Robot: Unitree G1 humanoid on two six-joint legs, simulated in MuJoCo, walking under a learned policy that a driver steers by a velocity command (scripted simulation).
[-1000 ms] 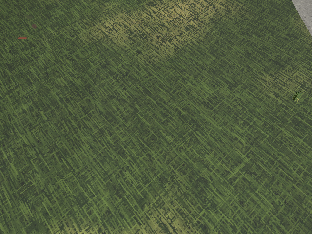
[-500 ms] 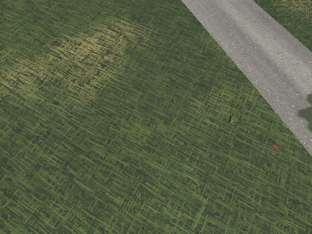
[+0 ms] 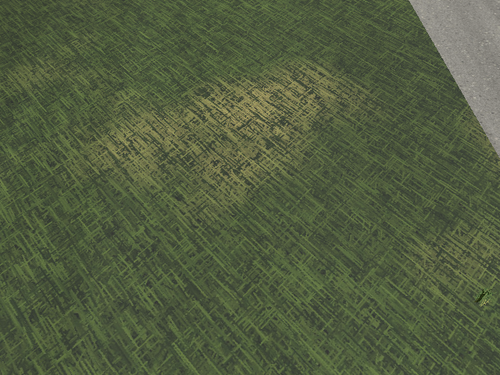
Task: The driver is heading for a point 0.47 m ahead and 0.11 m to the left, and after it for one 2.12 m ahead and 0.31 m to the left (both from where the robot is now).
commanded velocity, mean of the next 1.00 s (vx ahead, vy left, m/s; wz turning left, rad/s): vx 0.43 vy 0.00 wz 0.30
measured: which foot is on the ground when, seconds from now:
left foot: up 0.00-0.20, down 0.22-0.74, up 0.76-1.00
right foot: down 0.00-0.22, up 0.24-0.70, down 0.72-1.00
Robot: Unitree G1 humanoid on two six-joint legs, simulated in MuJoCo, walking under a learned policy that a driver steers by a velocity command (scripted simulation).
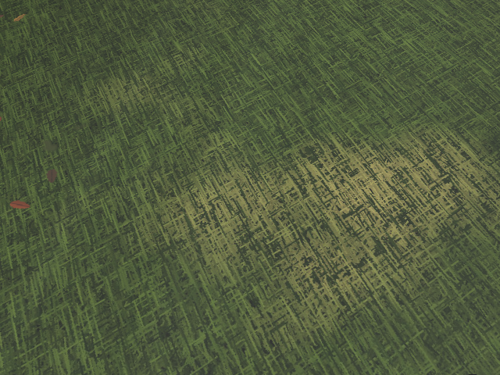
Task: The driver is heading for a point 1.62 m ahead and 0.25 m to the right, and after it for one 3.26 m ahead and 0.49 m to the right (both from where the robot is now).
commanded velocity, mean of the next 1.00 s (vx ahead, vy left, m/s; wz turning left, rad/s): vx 0.09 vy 0.00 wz -0.31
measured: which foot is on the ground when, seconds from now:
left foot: up 0.00-0.20, down 0.22-0.64, up 0.66-1.00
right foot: down 0.00-0.22, up 0.24-0.62, down 0.64-1.00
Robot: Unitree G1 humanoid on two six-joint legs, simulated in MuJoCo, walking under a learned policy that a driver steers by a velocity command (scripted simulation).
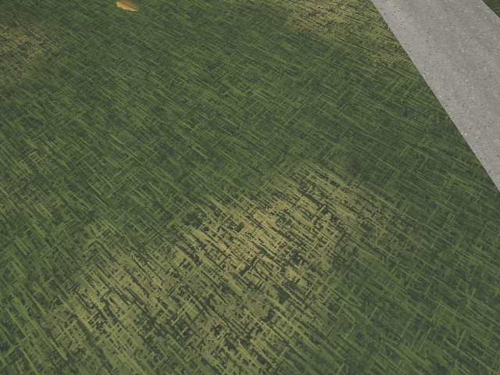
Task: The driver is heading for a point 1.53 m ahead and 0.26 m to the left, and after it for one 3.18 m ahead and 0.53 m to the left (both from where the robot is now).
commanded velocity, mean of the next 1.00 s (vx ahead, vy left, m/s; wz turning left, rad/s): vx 0.46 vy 0.00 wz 0.23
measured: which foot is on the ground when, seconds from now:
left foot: up 0.00-0.26, down 0.28-0.84, up 0.86-1.00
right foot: down 0.00-0.30, up 0.32-0.80, down 0.82-1.00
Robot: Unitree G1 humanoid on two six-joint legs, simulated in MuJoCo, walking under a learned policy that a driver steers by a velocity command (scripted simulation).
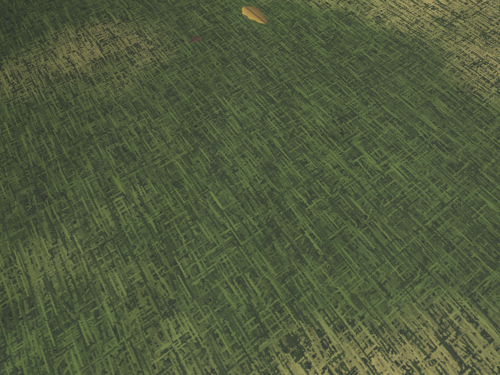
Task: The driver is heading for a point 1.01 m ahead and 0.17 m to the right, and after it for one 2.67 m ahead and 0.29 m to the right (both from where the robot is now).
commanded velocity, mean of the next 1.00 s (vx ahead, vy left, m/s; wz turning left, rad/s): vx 0.50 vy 0.00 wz -0.45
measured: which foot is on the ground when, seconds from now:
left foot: up 0.00-0.26, down 0.28-0.82, up 0.84-1.00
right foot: down 0.00-0.28, up 0.30-0.78, down 0.80-1.00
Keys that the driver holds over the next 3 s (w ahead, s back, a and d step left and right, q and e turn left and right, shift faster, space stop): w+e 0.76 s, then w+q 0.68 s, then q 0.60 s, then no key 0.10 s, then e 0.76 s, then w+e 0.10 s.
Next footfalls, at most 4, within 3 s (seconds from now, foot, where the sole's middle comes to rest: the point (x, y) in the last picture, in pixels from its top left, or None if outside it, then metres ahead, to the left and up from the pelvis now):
0.28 left None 0.35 0.14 -0.78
0.80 right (346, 351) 0.53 -0.20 -0.78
1.34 left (307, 232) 0.91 -0.12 -0.78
1.80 right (367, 186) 1.10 -0.33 -0.78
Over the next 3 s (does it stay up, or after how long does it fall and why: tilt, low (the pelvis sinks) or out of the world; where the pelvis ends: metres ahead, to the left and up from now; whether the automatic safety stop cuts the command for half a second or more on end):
stays up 0.97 -0.23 0.01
